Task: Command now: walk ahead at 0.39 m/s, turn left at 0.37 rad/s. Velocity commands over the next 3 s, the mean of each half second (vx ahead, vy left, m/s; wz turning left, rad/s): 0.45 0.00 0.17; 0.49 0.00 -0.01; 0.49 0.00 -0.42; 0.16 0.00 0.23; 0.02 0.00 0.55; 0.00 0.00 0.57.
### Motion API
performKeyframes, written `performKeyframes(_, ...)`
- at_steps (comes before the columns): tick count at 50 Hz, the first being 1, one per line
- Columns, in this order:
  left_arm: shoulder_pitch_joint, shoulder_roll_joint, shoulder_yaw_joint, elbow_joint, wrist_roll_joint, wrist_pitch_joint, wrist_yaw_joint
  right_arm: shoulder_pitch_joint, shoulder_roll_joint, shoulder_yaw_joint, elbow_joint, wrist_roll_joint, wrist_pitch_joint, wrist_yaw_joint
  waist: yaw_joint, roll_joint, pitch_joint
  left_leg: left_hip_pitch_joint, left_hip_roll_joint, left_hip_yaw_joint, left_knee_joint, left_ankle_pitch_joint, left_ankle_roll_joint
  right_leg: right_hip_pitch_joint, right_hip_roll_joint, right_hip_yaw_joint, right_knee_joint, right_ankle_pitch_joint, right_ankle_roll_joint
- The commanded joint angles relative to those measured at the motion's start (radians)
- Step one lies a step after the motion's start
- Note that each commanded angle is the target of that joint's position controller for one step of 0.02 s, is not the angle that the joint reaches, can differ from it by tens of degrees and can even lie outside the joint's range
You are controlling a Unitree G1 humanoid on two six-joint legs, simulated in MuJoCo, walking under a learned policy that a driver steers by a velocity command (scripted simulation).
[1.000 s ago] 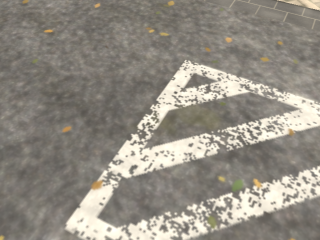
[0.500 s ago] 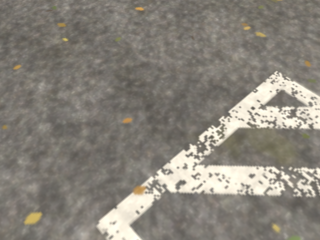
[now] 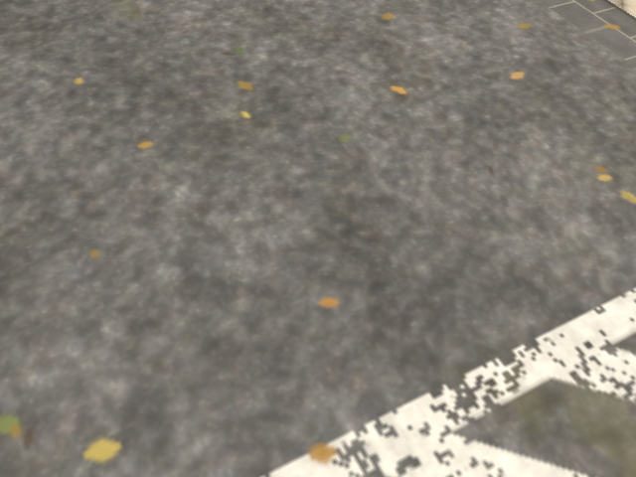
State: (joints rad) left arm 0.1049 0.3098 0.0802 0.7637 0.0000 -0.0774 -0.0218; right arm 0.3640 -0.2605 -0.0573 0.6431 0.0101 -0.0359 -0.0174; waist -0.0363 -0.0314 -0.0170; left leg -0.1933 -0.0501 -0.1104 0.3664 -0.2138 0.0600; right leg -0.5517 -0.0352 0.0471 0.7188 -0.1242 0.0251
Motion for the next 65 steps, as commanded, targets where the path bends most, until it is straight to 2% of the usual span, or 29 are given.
performKeyframes(1,-0.133,0.040,-0.005,-0.092,-0.009,-0.026,-0.010,0.010,-0.184,-0.053,-0.042,0.006,-0.019,-0.001,-0.035,0.171,0.013,0.020,0.222,-0.203,-0.146,-0.075,0.165,0.004,0.017,-0.020,-0.115,0.031,0.008)
performKeyframes(5,-0.132,0.070,-0.003,-0.108,-0.018,-0.041,-0.019,0.018,-0.184,-0.050,-0.021,0.010,-0.019,0.012,-0.037,0.170,0.035,0.028,0.255,-0.261,-0.107,-0.103,0.165,0.063,0.015,-0.022,-0.182,-0.034,-0.032)
performKeyframes(8,-0.002,0.083,0.007,-0.072,-0.010,-0.050,-0.015,-0.005,-0.148,-0.035,-0.019,0.008,-0.011,0.015,0.034,0.167,0.001,-0.004,0.208,-0.249,-0.001,-0.033,0.122,0.265,0.033,-0.054,-0.265,-0.026,-0.071)
performKeyframes(9,0.101,0.108,0.017,-0.054,-0.002,-0.053,-0.007,-0.024,-0.112,-0.021,-0.027,0.002,-0.013,0.013,0.085,0.138,-0.047,-0.068,0.159,-0.204,0.131,0.021,0.086,0.410,-0.026,0.012,-0.273,-0.041,-0.104)
performKeyframes(10,0.221,0.202,0.039,-0.037,0.013,-0.055,0.000,-0.008,-0.052,-0.002,-0.057,0.000,-0.024,0.011,0.107,-0.075,-0.139,-0.283,0.042,-0.059,0.447,-0.048,0.019,0.660,-0.206,0.266,-0.323,-0.107,-0.199)
performKeyframes(11,0.322,0.237,0.056,-0.001,0.006,-0.048,-0.012,0.004,-0.079,-0.005,-0.078,0.015,-0.040,0.002,0.126,-0.286,-0.156,-0.552,-0.024,-0.012,0.716,-0.345,-0.027,0.785,-0.345,0.638,-0.457,-0.334,-0.323)
performKeyframes(12,0.304,0.155,0.032,-0.002,-0.011,-0.048,-0.015,-0.027,-0.153,-0.025,-0.062,0.029,-0.047,0.002,0.123,-0.164,-0.061,-0.660,0.026,-0.068,0.838,-0.318,-0.020,0.741,-0.348,0.642,-0.475,-0.450,-0.314)
performKeyframes(14,0.215,0.088,0.008,-0.028,-0.003,-0.036,-0.010,-0.091,-0.140,-0.022,-0.055,0.012,-0.048,0.011,0.090,-0.062,0.023,-0.665,0.101,-0.013,0.833,-0.145,-0.013,0.613,-0.262,0.435,-0.494,-0.333,-0.260)
performKeyframes(16,0.173,0.064,-0.005,-0.036,0.007,-0.033,-0.008,-0.109,-0.116,-0.022,-0.054,-0.001,-0.048,0.018,0.060,-0.062,0.044,-0.593,0.146,0.010,0.762,-0.048,-0.022,0.508,-0.203,0.313,-0.533,-0.151,-0.242)
performKeyframes(21,0.218,0.094,-0.003,0.001,-0.007,-0.033,0.005,-0.190,-0.063,-0.005,-0.070,-0.010,-0.047,0.017,0.069,-0.044,0.041,-0.579,0.151,0.070,0.565,0.102,-0.066,0.483,-0.160,0.133,-0.558,0.226,-0.242)
performKeyframes(24,0.264,0.104,-0.006,0.028,-0.014,-0.023,0.012,-0.291,-0.033,0.007,-0.086,-0.003,-0.056,0.029,0.105,-0.052,0.051,-0.513,0.129,0.098,0.365,0.243,-0.064,0.479,-0.135,0.063,-0.558,0.259,-0.215)
performKeyframes(28,0.330,0.120,-0.007,0.061,-0.023,-0.008,0.016,-0.406,-0.035,0.009,-0.115,0.012,-0.066,0.056,0.137,-0.047,0.091,-0.468,0.100,0.113,0.218,0.291,-0.047,0.528,-0.175,0.067,-0.550,0.219,-0.213)
performKeyframes(31,0.335,0.138,0.000,0.076,-0.025,0.007,0.022,-0.420,-0.062,0.000,-0.127,0.013,-0.072,0.071,0.108,-0.057,0.089,-0.432,0.082,0.113,0.157,0.201,-0.006,0.616,-0.215,0.070,-0.492,0.337,-0.193)
performKeyframes(33,0.314,0.163,0.007,0.074,-0.023,0.016,0.027,-0.303,-0.108,-0.023,-0.100,0.008,-0.071,0.066,0.028,-0.078,0.002,-0.236,0.030,0.153,0.131,0.151,0.035,0.634,-0.198,0.039,-0.339,0.651,-0.171)
performKeyframes(34,0.302,0.152,0.002,0.067,-0.018,0.020,0.029,-0.149,-0.150,-0.045,-0.057,0.005,-0.067,0.055,-0.052,-0.064,-0.096,-0.012,0.023,0.162,0.115,0.185,0.069,0.574,-0.155,0.003,-0.159,0.726,-0.146)
performKeyframes(35,0.295,0.113,-0.016,0.036,0.005,0.018,0.033,0.047,-0.218,-0.063,-0.019,-0.009,-0.061,0.040,-0.121,0.032,-0.254,0.328,0.205,-0.033,0.170,0.233,0.134,0.346,-0.104,-0.024,0.148,0.438,-0.114)
performKeyframes(36,0.445,-0.031,-0.059,0.023,0.001,-0.003,0.021,0.079,-0.290,-0.072,0.000,-0.017,-0.062,0.046,-0.031,0.322,-0.406,0.657,0.450,-0.532,0.077,0.035,0.301,-0.045,0.086,-0.006,0.503,-0.372,-0.057)
performKeyframes(37,0.380,0.081,-0.035,0.039,-0.022,-0.023,0.014,0.094,-0.184,-0.050,0.003,-0.005,-0.058,0.044,-0.082,0.240,-0.393,0.627,0.435,-0.625,-0.017,-0.089,0.281,-0.158,0.052,0.105,0.608,-0.442,-0.064)
performKeyframes(38,0.265,0.126,-0.021,-0.001,-0.044,-0.033,0.009,0.018,-0.157,-0.036,0.003,-0.001,-0.056,0.040,-0.071,0.187,-0.210,0.482,0.396,-0.460,-0.042,-0.043,0.233,-0.218,0.003,0.071,0.613,-0.361,-0.068)
performKeyframes(40,0.180,0.104,-0.021,-0.021,-0.019,-0.033,0.015,-0.099,-0.123,-0.024,-0.002,-0.010,-0.056,0.045,-0.006,0.063,-0.058,0.201,0.315,-0.264,-0.095,0.163,0.197,-0.154,-0.068,0.031,0.505,-0.220,-0.054)
performKeyframes(43,0.241,0.054,-0.023,-0.006,-0.014,0.000,0.017,-0.137,-0.104,-0.020,0.015,-0.010,-0.075,0.052,0.063,0.105,-0.033,0.038,0.269,-0.153,-0.188,0.223,0.205,-0.038,-0.103,0.027,0.423,-0.158,-0.032)
performKeyframes(46,0.172,0.040,-0.026,-0.028,-0.009,0.018,0.021,-0.123,-0.134,-0.029,0.051,-0.013,-0.085,0.042,0.061,0.092,0.024,-0.007,0.266,-0.060,-0.242,0.239,0.206,-0.099,-0.117,0.024,0.317,-0.047,-0.007)
performKeyframes(52,-0.007,0.020,-0.032,-0.075,-0.018,0.008,0.000,-0.065,-0.168,-0.034,0.107,-0.015,-0.079,0.026,-0.014,0.073,0.068,0.064,0.250,0.105,-0.258,0.245,0.139,-0.107,-0.075,0.007,0.011,0.241,-0.026)
performKeyframes(57,-0.122,0.019,-0.034,-0.147,-0.021,0.007,-0.028,-0.012,-0.185,-0.040,0.157,-0.003,-0.054,0.020,-0.054,0.068,0.101,0.253,0.312,0.149,-0.200,0.281,0.115,-0.182,-0.053,-0.017,-0.100,0.155,-0.063)
performKeyframes(60,-0.099,0.040,-0.023,-0.176,-0.017,0.010,-0.044,-0.037,-0.213,-0.048,0.159,0.004,-0.031,0.009,-0.018,0.101,0.064,0.316,0.323,0.191,-0.066,0.603,0.079,-0.103,-0.002,-0.089,-0.121,-0.003,-0.107)
performKeyframes(62,0.108,0.102,0.016,-0.137,-0.016,0.014,-0.039,-0.064,-0.227,-0.051,0.147,0.005,-0.013,-0.006,0.099,0.105,-0.067,0.266,0.278,0.257,0.225,0.889,0.035,0.196,0.087,-0.151,-0.171,-0.005,-0.156)
performKeyframes(63,0.284,0.177,0.051,-0.100,-0.018,0.020,-0.024,-0.054,-0.202,-0.038,0.129,-0.007,-0.015,-0.015,0.171,0.042,-0.169,0.058,0.238,0.270,0.497,0.714,-0.006,0.504,0.026,-0.016,-0.179,0.039,-0.209)
performKeyframes(64,0.324,0.295,0.074,-0.100,-0.021,0.021,-0.013,0.036,-0.070,0.007,0.076,-0.036,-0.044,0.000,0.097,-0.222,-0.265,-0.415,0.043,0.241,0.879,-0.086,-0.078,0.882,-0.235,0.525,-0.241,-0.074,-0.391)
performKeyframes(65,0.353,0.221,0.052,-0.118,-0.022,0.014,-0.013,-0.014,-0.120,0.004,0.080,-0.019,-0.084,0.018,0.142,-0.167,-0.395,-0.560,-0.001,0.022,1.026,-0.354,-0.073,0.984,-0.310,0.803,-0.388,-0.162,-0.445)
